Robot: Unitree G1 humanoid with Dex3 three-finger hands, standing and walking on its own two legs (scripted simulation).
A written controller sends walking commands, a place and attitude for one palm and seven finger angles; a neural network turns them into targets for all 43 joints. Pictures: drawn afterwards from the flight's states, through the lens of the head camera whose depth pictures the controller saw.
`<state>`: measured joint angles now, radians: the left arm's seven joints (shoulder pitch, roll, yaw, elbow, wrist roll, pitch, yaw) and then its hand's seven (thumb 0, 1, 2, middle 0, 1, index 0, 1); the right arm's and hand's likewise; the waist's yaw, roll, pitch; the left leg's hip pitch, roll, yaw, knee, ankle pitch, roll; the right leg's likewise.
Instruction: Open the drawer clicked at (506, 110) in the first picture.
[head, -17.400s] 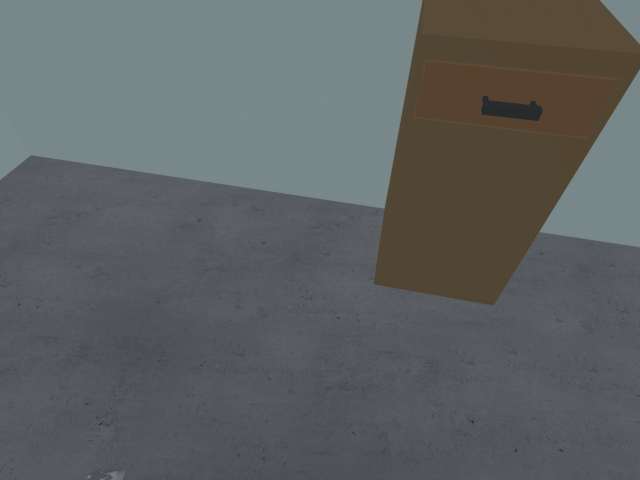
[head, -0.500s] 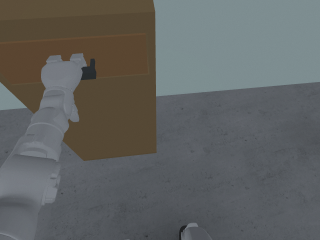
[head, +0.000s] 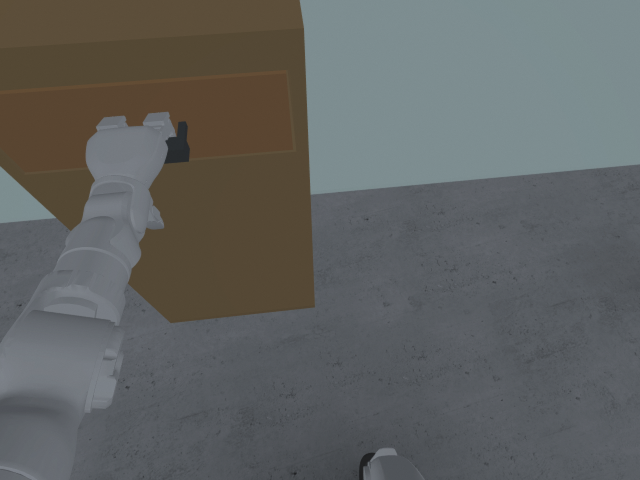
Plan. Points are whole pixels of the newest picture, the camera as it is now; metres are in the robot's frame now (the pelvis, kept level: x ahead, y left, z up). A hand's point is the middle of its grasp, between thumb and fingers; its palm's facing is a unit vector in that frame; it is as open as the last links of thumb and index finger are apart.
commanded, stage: close the thumb around the handle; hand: left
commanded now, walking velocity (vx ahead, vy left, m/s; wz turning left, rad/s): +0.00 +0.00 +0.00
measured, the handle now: (141, 141) +0.56 +0.21 +0.06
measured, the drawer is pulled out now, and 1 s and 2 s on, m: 0.00 0.02 0.15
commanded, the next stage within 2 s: pull the drawer open in 0.44 s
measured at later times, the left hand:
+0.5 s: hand (146, 182) +0.50 +0.20 +0.04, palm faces -0.03 -0.01 -1.00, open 5.9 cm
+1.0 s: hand (145, 197) +0.48 +0.20 +0.04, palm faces +0.00 -0.03 -1.00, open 5.9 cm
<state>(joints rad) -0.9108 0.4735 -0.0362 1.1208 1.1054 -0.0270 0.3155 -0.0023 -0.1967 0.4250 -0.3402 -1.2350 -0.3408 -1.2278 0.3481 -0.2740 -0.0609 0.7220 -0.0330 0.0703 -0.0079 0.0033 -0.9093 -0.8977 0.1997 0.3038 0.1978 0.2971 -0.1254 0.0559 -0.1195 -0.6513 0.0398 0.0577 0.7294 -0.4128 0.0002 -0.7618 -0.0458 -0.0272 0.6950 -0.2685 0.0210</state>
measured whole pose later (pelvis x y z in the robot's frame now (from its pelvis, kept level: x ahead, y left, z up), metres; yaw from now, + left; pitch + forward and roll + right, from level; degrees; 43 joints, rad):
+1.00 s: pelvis +0.02 +0.01 +0.01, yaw -2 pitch +17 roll +0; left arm -0.65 0.41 -0.03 0.84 1.08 0.01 0.32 0.00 0.70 0.78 -0.30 -1.35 -0.35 -1.33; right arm 0.33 -0.26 -0.07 0.69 -0.02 0.09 0.01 0.01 -0.91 -0.90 0.20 0.30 0.20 0.30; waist -0.08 0.06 -0.14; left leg -0.55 0.04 0.09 0.66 -0.41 0.01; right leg -0.67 -0.04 0.00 0.63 -0.26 0.03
